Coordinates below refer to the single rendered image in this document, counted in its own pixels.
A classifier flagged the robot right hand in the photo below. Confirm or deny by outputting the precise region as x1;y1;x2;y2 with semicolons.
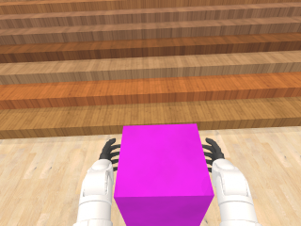
201;137;225;173

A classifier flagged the left robot forearm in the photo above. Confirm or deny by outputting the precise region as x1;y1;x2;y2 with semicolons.
72;159;114;226

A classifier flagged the robot left hand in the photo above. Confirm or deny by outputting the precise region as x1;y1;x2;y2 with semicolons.
99;138;121;171

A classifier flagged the right robot forearm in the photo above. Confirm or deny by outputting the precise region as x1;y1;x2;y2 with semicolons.
212;158;262;226

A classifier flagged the carton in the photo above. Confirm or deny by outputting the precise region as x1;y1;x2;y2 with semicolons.
114;123;214;226

